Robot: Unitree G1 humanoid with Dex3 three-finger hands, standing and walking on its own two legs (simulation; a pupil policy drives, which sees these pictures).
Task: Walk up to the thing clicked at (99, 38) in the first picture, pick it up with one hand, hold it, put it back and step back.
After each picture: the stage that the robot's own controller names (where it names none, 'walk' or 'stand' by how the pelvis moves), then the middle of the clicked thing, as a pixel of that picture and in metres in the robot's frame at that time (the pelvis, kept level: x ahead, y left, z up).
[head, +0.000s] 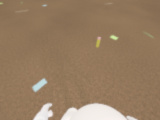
stand; (98, 42) +1.57 -0.18 -0.65
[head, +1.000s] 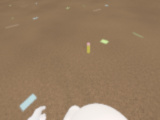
walk; (88, 48) +1.45 +0.15 -0.62
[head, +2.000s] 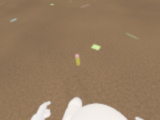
walk; (77, 60) +0.96 +0.29 -0.64
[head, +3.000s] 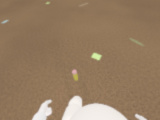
walk; (75, 75) +0.61 +0.26 -0.65
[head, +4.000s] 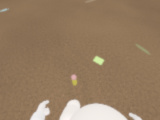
walk; (74, 80) +0.48 +0.21 -0.63
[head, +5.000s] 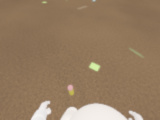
stand; (71, 90) +0.38 +0.22 -0.65
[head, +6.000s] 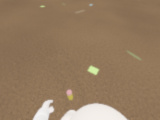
stand; (69, 95) +0.34 +0.22 -0.65
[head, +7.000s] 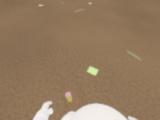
stand; (69, 97) +0.31 +0.23 -0.65
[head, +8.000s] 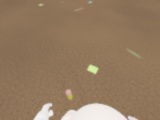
stand; (69, 94) +0.33 +0.24 -0.66
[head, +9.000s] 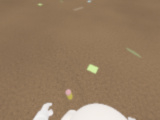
stand; (69, 94) +0.33 +0.24 -0.66
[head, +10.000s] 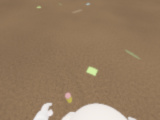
stand; (68, 98) +0.30 +0.24 -0.65
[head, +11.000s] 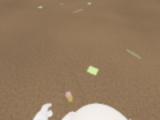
stand; (69, 96) +0.31 +0.24 -0.66
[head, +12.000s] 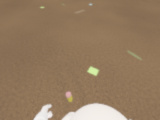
stand; (69, 97) +0.32 +0.24 -0.66
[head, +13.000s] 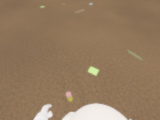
stand; (69, 96) +0.32 +0.24 -0.66
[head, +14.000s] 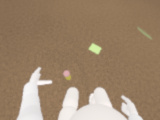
go down; (67, 75) +0.38 +0.21 -0.52
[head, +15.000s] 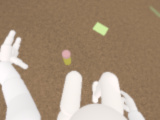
go down; (67, 58) +0.46 +0.19 -0.29
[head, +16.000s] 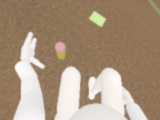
close in; (60, 52) +0.46 +0.20 -0.23
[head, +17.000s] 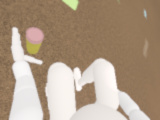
close; (33, 43) +0.45 +0.24 -0.17
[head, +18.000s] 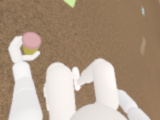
lift; (30, 46) +0.42 +0.25 -0.17
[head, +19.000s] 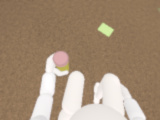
lift; (62, 65) +0.32 +0.20 -0.03
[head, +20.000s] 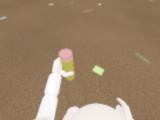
hold; (68, 67) +0.32 +0.16 +0.10
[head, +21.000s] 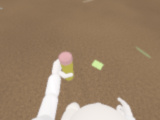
hold; (67, 68) +0.32 +0.16 +0.05
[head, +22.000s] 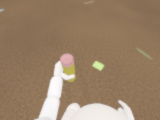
crouch; (69, 70) +0.31 +0.15 +0.05
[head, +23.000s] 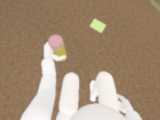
crouch; (59, 50) +0.44 +0.18 -0.05
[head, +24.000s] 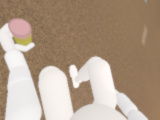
lower; (23, 38) +0.48 +0.23 -0.17
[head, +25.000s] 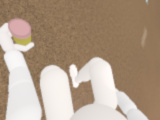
lower; (22, 38) +0.47 +0.25 -0.19
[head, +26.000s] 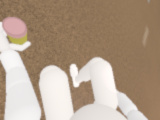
lower; (18, 37) +0.47 +0.26 -0.19
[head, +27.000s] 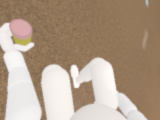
lower; (22, 38) +0.46 +0.26 -0.18
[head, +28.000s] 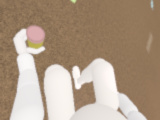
loosen; (35, 42) +0.45 +0.22 -0.18
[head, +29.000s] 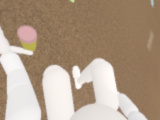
withdraw; (28, 41) +0.46 +0.24 -0.19
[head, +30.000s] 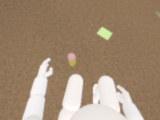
walk; (72, 60) +0.47 +0.17 -0.36
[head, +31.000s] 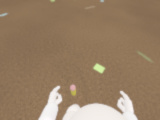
stand; (73, 90) +0.39 +0.17 -0.60
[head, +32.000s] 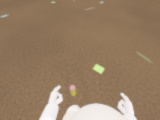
stand; (73, 90) +0.39 +0.18 -0.60
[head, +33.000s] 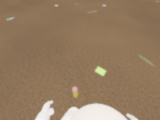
stand; (75, 92) +0.39 +0.16 -0.63
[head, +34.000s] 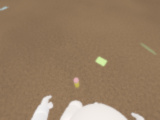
walk; (76, 82) +0.42 +0.16 -0.64
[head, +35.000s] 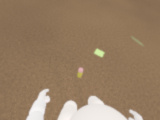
walk; (80, 72) +0.55 +0.05 -0.64
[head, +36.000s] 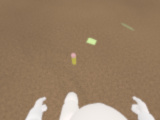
walk; (73, 59) +0.75 +0.25 -0.62
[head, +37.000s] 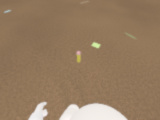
stand; (78, 57) +0.98 +0.23 -0.64
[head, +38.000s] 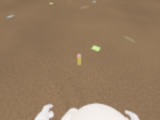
stand; (79, 59) +1.00 +0.22 -0.66
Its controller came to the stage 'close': yes
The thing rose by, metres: 0.70
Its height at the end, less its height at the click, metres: +0.00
